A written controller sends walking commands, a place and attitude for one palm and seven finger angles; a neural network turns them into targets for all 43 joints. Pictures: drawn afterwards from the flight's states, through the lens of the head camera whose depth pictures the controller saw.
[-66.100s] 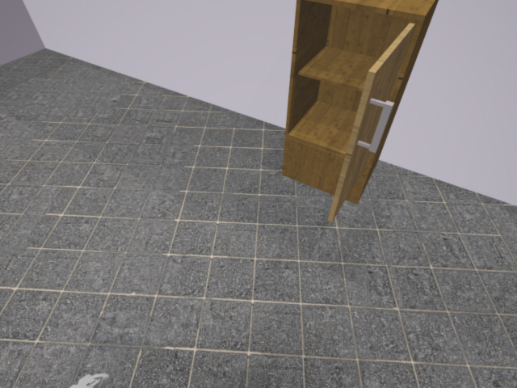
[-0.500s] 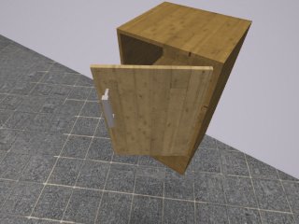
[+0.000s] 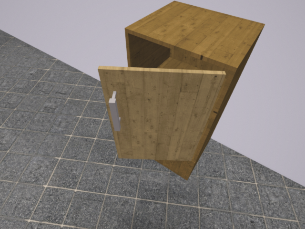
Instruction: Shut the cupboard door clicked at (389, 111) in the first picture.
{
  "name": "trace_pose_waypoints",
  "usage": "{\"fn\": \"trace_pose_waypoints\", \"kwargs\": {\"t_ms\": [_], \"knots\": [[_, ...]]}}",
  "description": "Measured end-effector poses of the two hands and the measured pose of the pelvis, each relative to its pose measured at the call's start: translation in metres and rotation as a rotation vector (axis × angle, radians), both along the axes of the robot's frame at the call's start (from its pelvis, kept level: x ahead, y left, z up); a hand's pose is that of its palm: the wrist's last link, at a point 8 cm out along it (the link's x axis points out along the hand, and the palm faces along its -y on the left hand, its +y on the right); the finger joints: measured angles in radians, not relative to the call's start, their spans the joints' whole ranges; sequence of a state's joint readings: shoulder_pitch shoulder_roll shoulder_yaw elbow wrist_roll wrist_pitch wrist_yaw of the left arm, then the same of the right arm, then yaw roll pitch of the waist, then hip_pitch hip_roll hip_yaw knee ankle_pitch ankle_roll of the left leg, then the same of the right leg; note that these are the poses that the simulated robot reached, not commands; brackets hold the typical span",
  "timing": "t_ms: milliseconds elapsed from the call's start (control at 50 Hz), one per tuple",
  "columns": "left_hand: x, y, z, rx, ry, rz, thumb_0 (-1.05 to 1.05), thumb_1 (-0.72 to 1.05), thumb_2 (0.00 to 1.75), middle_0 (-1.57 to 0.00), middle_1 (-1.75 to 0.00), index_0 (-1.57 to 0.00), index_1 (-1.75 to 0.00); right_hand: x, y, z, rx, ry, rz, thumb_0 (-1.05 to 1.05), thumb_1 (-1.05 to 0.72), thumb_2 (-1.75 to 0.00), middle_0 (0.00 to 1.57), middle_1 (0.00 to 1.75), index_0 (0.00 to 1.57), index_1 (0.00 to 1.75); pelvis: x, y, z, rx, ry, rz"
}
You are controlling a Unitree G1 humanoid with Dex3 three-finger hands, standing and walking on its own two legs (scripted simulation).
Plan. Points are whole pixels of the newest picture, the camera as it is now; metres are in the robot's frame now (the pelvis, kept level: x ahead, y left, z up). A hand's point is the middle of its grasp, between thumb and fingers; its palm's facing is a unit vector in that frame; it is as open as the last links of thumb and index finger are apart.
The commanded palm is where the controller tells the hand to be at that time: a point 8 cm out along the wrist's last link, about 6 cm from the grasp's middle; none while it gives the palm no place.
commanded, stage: shuffle to correct the standing spot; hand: left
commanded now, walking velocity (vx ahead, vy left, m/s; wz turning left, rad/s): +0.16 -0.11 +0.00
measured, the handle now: (116, 111) +0.51 +0.17 -0.04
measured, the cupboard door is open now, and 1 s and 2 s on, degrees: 32 32 32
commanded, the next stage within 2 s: come to a stop and stand still in 0.18 s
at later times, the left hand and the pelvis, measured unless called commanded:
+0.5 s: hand out of the picture +0.03 +0.13 -0.18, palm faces +0.05 -0.99 -0.16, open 7.4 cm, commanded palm none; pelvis +0.07 -0.02 +0.00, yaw -1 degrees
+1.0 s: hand out of the picture +0.06 +0.15 -0.17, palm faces +0.01 -0.98 -0.21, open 7.3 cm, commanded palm none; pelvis +0.01 -0.03 +0.00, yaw -1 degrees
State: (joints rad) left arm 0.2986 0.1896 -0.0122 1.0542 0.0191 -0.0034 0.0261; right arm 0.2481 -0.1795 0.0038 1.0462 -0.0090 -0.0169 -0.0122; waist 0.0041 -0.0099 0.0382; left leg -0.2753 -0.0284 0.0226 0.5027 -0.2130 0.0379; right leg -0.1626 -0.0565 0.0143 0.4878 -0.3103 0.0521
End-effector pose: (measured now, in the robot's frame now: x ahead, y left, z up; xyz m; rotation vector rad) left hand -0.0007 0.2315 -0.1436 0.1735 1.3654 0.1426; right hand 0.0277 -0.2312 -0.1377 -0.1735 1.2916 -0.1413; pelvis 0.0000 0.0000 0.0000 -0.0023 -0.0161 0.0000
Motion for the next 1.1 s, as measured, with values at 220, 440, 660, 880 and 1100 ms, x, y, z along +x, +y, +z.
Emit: {"fn": "trace_pose_waypoints", "kwargs": {"t_ms": [220,440,660,880,1100], "knots": [[-0.008,-0.027,-0.005,-0.027,0.063,0.023,0.00,0.91,0.90,-0.20,-0.30,-0.19,-0.30,0.008,-0.016,-0.007,0.013,0.039,-0.025,0.00,-0.90,-0.90,0.20,0.30,0.20,0.30,0.023,-0.019,-0.005,0.004,0.013,-0.002],[0.003,-0.048,-0.015,-0.066,0.148,0.071,0.00,0.91,0.90,-0.20,-0.30,-0.20,-0.30,0.055,-0.020,-0.006,-0.028,0.024,-0.024,0.00,-0.91,-0.90,0.20,0.30,0.19,0.30,0.063,-0.023,-0.008,-0.001,0.013,-0.004],[0.071,-0.031,0.010,0.017,-0.008,0.009,0.00,0.91,0.90,-0.21,-0.30,-0.20,-0.30,0.071,-0.023,0.001,-0.003,-0.021,-0.059,0.00,-0.91,-0.90,0.20,0.30,0.20,0.30,0.054,-0.026,0.006,0.011,0.025,-0.030],[0.082,-0.025,0.007,0.049,-0.136,-0.032,0.00,0.91,0.90,-0.20,-0.30,-0.19,-0.30,0.034,-0.028,-0.012,0.012,-0.021,-0.067,0.00,-0.91,-0.90,0.20,0.30,0.20,0.30,0.023,-0.031,-0.005,0.019,-0.003,-0.026],[0.014,-0.033,0.000,-0.023,-0.044,-0.004,0.00,0.93,0.90,-0.20,-0.30,-0.20,-0.30,-0.023,-0.021,0.001,0.004,0.049,-0.046,0.00,-0.92,-0.90,0.20,0.30,0.19,0.30,-0.005,-0.026,0.003,0.003,-0.022,-0.017]]}}
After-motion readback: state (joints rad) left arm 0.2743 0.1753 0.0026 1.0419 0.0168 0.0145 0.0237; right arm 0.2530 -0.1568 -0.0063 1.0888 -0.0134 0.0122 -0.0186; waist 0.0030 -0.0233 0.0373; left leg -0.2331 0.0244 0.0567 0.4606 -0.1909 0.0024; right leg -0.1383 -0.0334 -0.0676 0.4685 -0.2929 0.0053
